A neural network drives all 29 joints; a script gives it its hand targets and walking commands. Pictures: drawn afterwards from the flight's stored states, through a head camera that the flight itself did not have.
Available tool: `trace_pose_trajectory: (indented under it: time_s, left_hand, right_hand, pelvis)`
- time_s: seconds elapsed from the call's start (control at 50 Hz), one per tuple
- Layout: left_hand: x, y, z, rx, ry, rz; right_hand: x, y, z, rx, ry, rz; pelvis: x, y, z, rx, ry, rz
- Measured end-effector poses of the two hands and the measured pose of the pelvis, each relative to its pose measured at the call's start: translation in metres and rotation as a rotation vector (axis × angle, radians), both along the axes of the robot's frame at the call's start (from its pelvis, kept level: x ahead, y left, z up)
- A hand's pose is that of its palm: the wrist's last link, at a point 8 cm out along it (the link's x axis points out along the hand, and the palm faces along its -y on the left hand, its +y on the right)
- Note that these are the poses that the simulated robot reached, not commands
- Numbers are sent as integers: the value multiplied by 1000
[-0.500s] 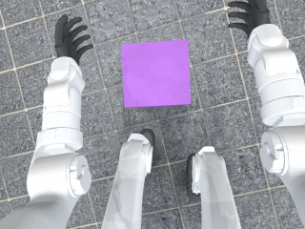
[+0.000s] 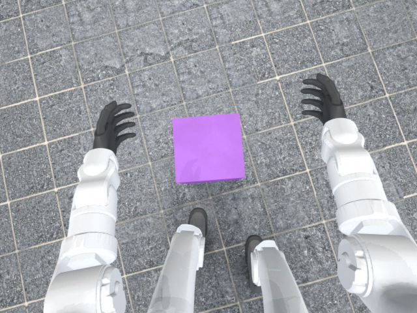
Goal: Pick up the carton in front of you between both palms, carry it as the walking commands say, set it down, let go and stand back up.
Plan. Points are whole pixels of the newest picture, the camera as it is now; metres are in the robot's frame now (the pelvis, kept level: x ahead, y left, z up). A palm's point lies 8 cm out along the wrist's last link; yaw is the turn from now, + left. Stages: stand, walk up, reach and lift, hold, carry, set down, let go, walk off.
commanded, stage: let go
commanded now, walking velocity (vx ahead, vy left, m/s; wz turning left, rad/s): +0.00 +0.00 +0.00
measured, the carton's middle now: (209, 152) +0.44 +0.09 -0.55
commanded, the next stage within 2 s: stand in 1.14 s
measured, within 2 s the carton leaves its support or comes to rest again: neither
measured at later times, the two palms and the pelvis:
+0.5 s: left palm (51, 245) +0.23 +0.25 +0.01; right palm (397, 214) +0.31 -0.19 +0.00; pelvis +0.06 +0.01 +0.09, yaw +2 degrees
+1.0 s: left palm (62, 256) +0.23 +0.23 +0.03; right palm out of the picture +0.24 -0.24 +0.03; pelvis +0.07 -0.01 +0.10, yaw +2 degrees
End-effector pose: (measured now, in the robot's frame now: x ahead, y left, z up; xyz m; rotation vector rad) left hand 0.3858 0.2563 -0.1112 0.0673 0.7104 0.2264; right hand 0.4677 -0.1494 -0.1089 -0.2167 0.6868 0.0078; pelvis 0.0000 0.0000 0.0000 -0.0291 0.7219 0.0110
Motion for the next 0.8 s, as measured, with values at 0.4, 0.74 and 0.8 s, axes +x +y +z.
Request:
trace_pose_trajectory:
  time_s: [0.4, 0.74, 0.8]
  left_hand:
    - [-123, 5, 102, 22, 104, -95]
    - [-171, -31, 144, 11, 92, -134]
    - [-165, -37, 143, 10, 88, -147]
  right_hand:
    - [-124, -26, 90, 3, 61, -24]
    - [-215, -87, 143, -13, 80, -50]
    - [-224, -94, 147, -17, 91, -59]
  pelvis:
    - [55, 16, 77, 22, -377, 21]
    - [70, -14, 102, 67, -712, 18]
    - [70, -18, 103, 69, -748, 17]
